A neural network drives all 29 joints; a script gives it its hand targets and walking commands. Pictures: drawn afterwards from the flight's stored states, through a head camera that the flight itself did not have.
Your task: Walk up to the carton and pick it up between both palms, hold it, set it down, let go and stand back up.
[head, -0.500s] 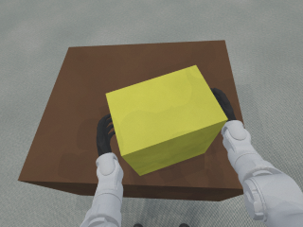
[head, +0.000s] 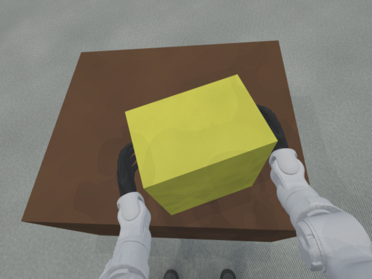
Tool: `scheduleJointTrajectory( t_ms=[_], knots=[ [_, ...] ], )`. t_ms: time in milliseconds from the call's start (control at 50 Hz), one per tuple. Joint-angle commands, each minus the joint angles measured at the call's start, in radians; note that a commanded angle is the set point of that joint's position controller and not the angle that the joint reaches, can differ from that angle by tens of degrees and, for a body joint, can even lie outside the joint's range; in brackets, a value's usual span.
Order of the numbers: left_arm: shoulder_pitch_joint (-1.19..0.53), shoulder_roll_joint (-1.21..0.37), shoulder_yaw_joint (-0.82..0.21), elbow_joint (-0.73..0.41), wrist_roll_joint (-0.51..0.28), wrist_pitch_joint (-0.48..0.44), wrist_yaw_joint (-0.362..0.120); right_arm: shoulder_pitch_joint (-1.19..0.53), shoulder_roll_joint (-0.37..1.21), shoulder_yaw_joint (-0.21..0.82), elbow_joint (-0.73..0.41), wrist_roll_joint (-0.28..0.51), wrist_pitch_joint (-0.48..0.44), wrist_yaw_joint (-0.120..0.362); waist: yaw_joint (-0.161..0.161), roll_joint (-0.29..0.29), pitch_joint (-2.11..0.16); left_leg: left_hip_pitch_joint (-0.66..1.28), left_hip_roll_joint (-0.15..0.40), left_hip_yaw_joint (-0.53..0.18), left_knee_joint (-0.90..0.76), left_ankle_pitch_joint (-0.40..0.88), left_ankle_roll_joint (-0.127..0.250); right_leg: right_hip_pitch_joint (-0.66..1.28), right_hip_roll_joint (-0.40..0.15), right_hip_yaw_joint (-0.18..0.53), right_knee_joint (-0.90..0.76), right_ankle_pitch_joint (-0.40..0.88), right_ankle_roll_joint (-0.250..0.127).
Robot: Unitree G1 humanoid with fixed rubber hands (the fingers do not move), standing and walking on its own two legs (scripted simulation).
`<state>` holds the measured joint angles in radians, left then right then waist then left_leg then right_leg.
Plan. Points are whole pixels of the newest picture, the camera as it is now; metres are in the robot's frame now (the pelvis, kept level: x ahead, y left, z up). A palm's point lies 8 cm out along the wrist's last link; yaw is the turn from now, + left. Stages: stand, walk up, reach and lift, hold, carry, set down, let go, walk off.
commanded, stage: set down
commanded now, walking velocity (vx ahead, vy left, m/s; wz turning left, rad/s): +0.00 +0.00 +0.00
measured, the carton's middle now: (199, 155) +0.38 +0.02 -0.07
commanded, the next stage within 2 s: none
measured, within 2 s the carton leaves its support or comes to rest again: neither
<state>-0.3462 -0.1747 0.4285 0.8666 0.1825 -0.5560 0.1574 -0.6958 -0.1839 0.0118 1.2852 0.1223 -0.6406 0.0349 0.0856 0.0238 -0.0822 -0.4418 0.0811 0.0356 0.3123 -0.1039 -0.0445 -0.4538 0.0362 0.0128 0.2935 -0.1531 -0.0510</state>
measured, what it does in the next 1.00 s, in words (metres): shifts its weight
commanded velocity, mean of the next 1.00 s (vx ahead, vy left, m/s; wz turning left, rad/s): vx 0.00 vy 0.00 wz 0.00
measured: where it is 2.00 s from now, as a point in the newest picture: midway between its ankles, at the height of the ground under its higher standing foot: outside the picture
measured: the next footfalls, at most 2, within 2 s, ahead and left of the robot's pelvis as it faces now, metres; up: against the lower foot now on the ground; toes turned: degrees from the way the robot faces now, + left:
none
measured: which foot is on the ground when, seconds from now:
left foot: down 0.00-1.00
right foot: down 0.00-1.00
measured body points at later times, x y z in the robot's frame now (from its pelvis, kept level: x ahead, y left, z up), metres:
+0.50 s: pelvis -0.03 +0.00 -0.02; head +0.08 -0.04 +0.42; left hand +0.28 +0.19 -0.06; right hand +0.39 -0.16 -0.04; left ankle -0.05 +0.18 -0.74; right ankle -0.03 -0.08 -0.75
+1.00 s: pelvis -0.07 +0.01 -0.03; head +0.01 -0.03 +0.41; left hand +0.24 +0.18 -0.05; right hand +0.33 -0.20 -0.05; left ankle -0.05 +0.18 -0.75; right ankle -0.03 -0.08 -0.75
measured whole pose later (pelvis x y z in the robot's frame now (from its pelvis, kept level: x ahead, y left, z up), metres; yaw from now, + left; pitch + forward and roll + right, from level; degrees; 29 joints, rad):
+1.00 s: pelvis -0.07 +0.01 -0.03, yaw -1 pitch +16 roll +1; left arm -0.39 -0.09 0.14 0.99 -0.02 -0.42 0.22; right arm -0.66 -0.44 0.31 1.39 0.40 -0.57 0.22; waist 0.14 0.05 -0.14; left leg -0.64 0.09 0.04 0.59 -0.22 -0.04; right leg -0.69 0.05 0.01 0.62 -0.22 -0.05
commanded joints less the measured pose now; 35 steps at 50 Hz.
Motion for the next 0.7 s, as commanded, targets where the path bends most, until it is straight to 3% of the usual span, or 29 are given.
scheduleJointTrajectory(
  t_ms=[0, 140, 240, 380, 540, 680],
  knots=[
    [-0.058, -0.111, -0.209, 0.041, 0.03, 0.015, -0.061, -0.16, 0.106, 0.192, 0.097, -0.044, -0.006, 0.052, 0.164, -0.025, -0.459, 0.069, -0.066, 0.037, 0.143, 0.47, -0.002, 0.173, 0.065, -0.056, 0.11, 0.536, 0.031],
    [-0.127, 0.001, -0.198, 0.001, -0.04, 0.017, -0.02, -0.229, -0.017, 0.245, 0.098, 0.116, -0.003, 0.043, 0.192, -0.032, -0.536, 0.041, -0.058, 0.055, 0.19, 0.442, -0.021, 0.143, 0.074, -0.033, 0.134, 0.443, 0.022],
    [-0.185, 0.068, -0.181, 0.014, -0.074, 0.022, 0.0, -0.288, -0.097, 0.261, 0.088, 0.178, 0.003, 0.038, 0.198, -0.058, -0.557, -0.008, -0.057, 0.067, 0.217, 0.376, -0.026, 0.117, 0.073, -0.015, 0.156, 0.355, 0.027],
    [-0.266, 0.199, -0.155, 0.016, -0.139, 0.019, 0.036, -0.359, -0.268, 0.278, 0.082, 0.26, 0.005, 0.046, 0.211, -0.075, -0.64, -0.054, -0.055, 0.082, 0.27, 0.35, -0.038, 0.097, 0.08, 0.006, 0.217, 0.326, 0.031],
    [-0.269, 0.2, -0.22, 0.046, -0.208, 0.043, 0.048, -0.391, -0.343, 0.292, 0.074, 0.328, 0.014, 0.081, 0.185, -0.103, -0.684, -0.082, -0.045, 0.069, 0.325, 0.34, -0.032, 0.049, 0.087, 0.005, 0.262, 0.285, 0.031],
    [-0.257, 0.195, -0.255, 0.026, -0.214, 0.071, 0.06, -0.355, -0.389, 0.294, 0.094, 0.363, 0.038, 0.129, 0.179, -0.112, -0.646, -0.098, -0.036, 0.056, 0.334, 0.291, -0.02, 0.035, 0.09, 0.005, 0.271, 0.2, 0.026]
  ],
)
